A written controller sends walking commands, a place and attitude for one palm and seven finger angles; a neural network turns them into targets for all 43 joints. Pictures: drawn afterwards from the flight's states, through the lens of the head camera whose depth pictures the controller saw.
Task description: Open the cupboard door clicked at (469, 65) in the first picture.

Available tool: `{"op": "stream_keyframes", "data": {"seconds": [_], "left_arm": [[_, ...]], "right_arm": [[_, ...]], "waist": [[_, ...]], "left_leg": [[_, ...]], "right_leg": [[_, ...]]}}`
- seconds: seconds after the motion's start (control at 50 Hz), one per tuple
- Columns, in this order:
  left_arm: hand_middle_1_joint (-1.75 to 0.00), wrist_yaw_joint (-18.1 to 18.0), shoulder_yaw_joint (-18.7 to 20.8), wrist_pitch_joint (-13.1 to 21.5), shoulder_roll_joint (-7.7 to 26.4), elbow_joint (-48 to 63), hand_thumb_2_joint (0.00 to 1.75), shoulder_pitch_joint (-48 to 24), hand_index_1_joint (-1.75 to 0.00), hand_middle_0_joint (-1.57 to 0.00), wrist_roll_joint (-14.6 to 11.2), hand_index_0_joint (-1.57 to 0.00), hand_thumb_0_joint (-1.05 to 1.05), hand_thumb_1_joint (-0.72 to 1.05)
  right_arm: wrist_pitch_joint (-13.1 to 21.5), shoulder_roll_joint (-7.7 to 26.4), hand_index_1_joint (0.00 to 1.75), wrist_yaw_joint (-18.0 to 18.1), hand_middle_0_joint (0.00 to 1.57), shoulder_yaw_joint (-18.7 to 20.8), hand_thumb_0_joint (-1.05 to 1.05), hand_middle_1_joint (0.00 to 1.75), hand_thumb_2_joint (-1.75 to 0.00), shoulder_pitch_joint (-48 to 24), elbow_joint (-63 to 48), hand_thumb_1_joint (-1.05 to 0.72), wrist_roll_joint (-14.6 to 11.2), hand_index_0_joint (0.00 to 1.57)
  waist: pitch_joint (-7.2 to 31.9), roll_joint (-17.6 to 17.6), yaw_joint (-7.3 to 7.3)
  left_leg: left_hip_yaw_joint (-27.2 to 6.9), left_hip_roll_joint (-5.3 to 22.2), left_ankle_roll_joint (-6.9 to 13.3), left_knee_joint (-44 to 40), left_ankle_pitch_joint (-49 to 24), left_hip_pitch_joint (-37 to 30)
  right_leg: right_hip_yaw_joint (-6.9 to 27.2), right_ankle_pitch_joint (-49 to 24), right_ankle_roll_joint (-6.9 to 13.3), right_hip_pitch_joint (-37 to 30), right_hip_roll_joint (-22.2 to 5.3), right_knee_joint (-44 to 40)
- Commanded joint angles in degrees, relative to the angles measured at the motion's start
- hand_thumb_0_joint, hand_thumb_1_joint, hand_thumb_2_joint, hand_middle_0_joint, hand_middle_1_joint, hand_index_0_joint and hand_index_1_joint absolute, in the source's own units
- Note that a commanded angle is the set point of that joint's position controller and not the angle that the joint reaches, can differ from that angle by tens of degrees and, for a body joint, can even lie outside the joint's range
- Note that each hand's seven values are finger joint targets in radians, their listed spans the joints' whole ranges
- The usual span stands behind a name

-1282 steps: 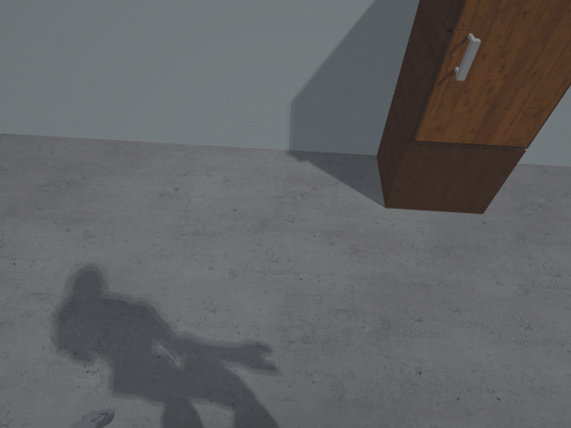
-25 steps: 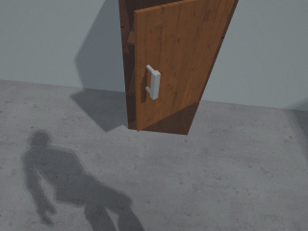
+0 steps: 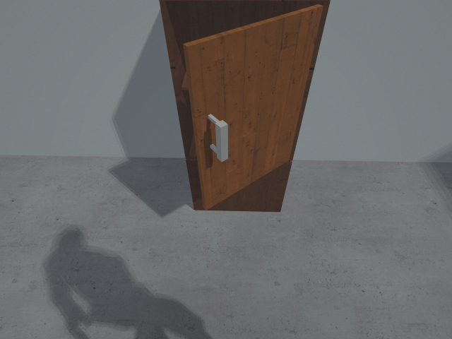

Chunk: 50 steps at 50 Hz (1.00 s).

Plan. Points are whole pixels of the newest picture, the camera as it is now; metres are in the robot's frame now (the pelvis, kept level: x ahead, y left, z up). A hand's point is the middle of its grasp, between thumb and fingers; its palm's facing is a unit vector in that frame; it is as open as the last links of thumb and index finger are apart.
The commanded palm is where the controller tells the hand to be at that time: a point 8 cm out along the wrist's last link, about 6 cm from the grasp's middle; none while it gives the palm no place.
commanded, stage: let the arm hang, fingers relaxed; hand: left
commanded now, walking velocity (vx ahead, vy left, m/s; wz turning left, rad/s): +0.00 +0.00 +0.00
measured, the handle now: (217, 137) +0.61 +0.06 -0.01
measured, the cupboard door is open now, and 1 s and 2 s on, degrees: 39 39 39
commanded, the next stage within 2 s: look to check the result in 0.18 s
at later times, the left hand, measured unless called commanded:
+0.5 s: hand out of the picture +0.01 +0.16 -0.17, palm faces +0.02 -0.97 -0.23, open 7.4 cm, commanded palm none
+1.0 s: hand out of the picture +0.04 +0.14 -0.17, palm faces +0.02 -0.97 -0.24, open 7.4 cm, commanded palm none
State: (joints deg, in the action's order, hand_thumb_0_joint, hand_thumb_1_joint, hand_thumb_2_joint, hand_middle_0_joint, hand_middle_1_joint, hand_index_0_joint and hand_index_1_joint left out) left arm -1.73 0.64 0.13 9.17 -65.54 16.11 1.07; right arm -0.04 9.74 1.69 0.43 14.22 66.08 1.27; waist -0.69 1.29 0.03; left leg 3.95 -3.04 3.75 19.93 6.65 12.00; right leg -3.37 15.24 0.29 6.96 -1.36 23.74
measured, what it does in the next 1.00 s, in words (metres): shifts its weight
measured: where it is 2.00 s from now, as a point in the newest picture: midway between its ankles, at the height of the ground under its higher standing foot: outside the picture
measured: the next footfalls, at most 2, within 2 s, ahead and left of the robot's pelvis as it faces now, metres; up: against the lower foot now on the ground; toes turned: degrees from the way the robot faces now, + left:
right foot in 1.62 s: +0.00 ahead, -0.19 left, +0.00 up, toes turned -24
left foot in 2.00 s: +0.11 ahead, +0.03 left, +0.00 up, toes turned -34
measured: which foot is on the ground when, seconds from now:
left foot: down 0.00-1.00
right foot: down 0.00-1.00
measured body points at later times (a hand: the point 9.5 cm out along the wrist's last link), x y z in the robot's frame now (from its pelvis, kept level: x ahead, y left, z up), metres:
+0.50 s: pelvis +0.01 -0.03 +0.00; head +0.02 -0.04 +0.45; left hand +0.01 +0.21 -0.15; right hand +0.01 -0.26 -0.16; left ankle +0.05 +0.08 -0.74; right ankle -0.03 -0.11 -0.74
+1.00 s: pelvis +0.02 -0.05 +0.00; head +0.04 -0.05 +0.45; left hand +0.04 +0.19 -0.15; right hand +0.05 -0.29 -0.16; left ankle +0.05 +0.08 -0.74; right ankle -0.02 -0.11 -0.74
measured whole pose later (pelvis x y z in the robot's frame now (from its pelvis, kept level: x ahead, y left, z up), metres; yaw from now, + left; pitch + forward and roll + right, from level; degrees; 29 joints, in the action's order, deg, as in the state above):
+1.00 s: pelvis +0.02 -0.05 +0.00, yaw -1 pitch -2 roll +0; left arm -1.9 0.8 0.3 10.4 -65.2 13.5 0.5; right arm -0.5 11.5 2.3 0.2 10.0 66.0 1.2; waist -3.1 0.6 -0.4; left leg 3.2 1.3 -0.3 22.2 9.9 10.5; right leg -3.5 15.4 3.9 3.0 3.1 19.9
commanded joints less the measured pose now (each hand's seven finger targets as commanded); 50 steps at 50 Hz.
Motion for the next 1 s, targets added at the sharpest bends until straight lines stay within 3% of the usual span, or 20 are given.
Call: {"op": "stream_keyframes", "data": {"seconds": [0.0, 0.34, 0.72, 0.88, 0.92, 0.98], "left_arm": [[-0.30, -0.3, 1.0, 0.6, 7.2, 0.4, 0.90, 4.1, -0.30, -0.20, -0.2, -0.20, 0.00, 0.90], [-0.30, -0.3, 1.1, 1.4, 8.3, 0.7, 0.90, 1.0, -0.30, -0.20, -0.6, -0.20, 0.00, 0.90], [-0.30, -0.5, 0.9, 1.6, 9.3, 0.8, 0.90, 0.2, -0.30, -0.20, -0.7, -0.20, 0.00, 0.90], [-0.30, -0.4, 0.9, 1.6, 9.7, 1.1, 0.90, -0.4, -0.30, -0.20, -0.7, -0.20, 0.00, 0.90], [-0.30, -0.6, 0.8, 0.9, 7.7, 1.0, 0.90, 0.6, -0.30, -0.20, -0.7, -0.20, 0.00, 0.90], [-0.30, -0.5, 2.3, -0.4, 9.0, 2.6, 0.90, 0.7, -0.30, -0.20, -0.4, -0.20, 0.00, 0.90]], "right_arm": [[0.7, 5.8, 0.30, 0.0, 0.20, 0.9, 0.00, 0.30, -0.90, 2.9, -1.2, -0.90, 0.1, 0.20], [0.9, 6.7, 0.30, 0.2, 0.20, 0.6, 0.00, 0.30, -0.90, 1.6, -1.0, -0.90, -0.2, 0.20], [0.5, 7.9, 0.30, 0.4, 0.20, 0.7, 0.00, 0.30, -0.90, -0.9, -1.0, -0.90, -0.1, 0.20], [0.5, 8.5, 0.30, 0.4, 0.20, 0.6, 0.00, 0.30, -0.90, -1.7, -1.2, -0.90, -0.1, 0.20], [0.0, 5.8, 0.30, 0.6, 0.20, 0.4, 0.00, 0.30, -0.90, -0.7, -1.0, -0.90, -0.1, 0.20], [-0.7, 6.5, 0.30, 1.2, 0.20, 1.5, 0.00, 0.30, -0.90, 0.8, -1.9, -0.90, -0.1, 0.20]], "waist": [[-4.9, -1.0, 0.15], [-2.6, -1.3, 0.25], [-2.0, -2.7, 0.55], [-2.3, -1.7, 0.40], [-1.9, -1.6, 0.50], [-2.0, -3.1, 0.47]], "left_leg": [[-10.0, 8.3, -1.2, -5.7, 6.5, -0.3], [-8.0, 8.7, -1.5, -1.7, -3.9, -3.6], [-7.1, 8.9, -2.0, -0.6, -4.9, -5.1], [-7.0, 9.0, -2.2, -0.5, -5.3, -5.0], [-5.4, 9.4, -2.7, 1.0, -5.5, -5.6], [-2.7, 9.8, -3.1, 4.6, -3.6, -3.2]], "right_leg": [[5.5, 0.3, 2.4, 5.3, -5.1, -6.0], [6.1, -6.9, 2.8, 2.1, -5.6, -7.8], [6.3, -13.4, 2.1, 0.7, -6.1, -8.7], [6.4, -15.0, 1.8, 0.2, -6.2, -8.9], [7.4, -17.7, 1.3, 1.1, -6.2, -8.1], [9.2, -21.6, 2.3, 1.2, -6.4, -4.9]]}}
